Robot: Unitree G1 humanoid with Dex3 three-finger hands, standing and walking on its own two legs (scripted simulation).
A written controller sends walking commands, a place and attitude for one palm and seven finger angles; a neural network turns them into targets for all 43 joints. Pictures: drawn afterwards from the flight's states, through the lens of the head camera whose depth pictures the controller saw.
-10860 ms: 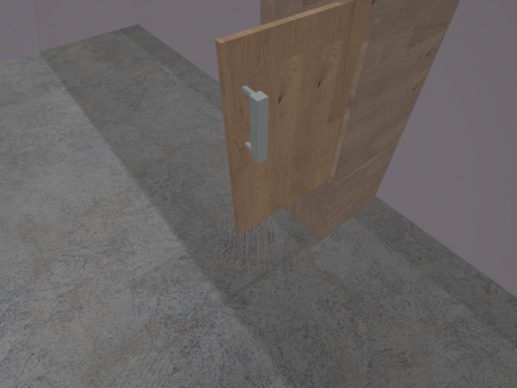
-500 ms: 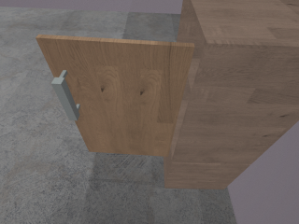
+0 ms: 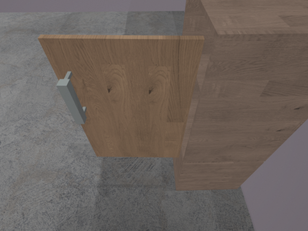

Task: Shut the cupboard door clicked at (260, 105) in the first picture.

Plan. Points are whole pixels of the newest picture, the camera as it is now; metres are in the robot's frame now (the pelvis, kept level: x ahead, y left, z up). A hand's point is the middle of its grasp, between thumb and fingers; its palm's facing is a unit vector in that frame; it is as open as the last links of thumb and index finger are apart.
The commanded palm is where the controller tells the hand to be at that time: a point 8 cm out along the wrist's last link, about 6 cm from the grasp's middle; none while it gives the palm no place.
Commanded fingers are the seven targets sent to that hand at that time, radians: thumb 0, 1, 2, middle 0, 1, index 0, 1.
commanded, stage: look again from close up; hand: left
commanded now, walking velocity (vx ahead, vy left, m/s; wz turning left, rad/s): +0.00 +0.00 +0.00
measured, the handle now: (75, 98) +0.45 +0.26 +0.08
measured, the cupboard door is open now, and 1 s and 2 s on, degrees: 88 88 88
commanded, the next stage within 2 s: raise the hand and make a fist in 0.28 s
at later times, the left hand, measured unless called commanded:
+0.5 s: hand out of the picture +0.09 +0.20 -0.08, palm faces +0.21 -0.96 -0.21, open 7.3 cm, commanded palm +0.08 +0.24 -0.05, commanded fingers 0.00 0.90 0.90 -0.31 -0.42 -0.31 -0.42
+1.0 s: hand out of the picture +0.12 +0.18 -0.01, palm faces +0.03 -1.00 -0.06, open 5.2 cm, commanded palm +0.10 +0.23 +0.00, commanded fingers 0.00 0.90 0.90 -0.77 -0.92 -0.77 -0.92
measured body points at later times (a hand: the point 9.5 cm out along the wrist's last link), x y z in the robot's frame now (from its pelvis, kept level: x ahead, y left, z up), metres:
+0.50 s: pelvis -0.03 +0.00 +0.00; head -0.02 +0.00 +0.45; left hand +0.07 +0.25 -0.07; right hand +0.03 -0.24 -0.13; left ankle -0.01 +0.11 -0.73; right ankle -0.06 -0.14 -0.72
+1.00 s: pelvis -0.07 -0.04 -0.08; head -0.03 -0.03 +0.37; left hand +0.11 +0.23 +0.00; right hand +0.15 -0.25 -0.14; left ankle -0.02 +0.11 -0.73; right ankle -0.06 -0.14 -0.73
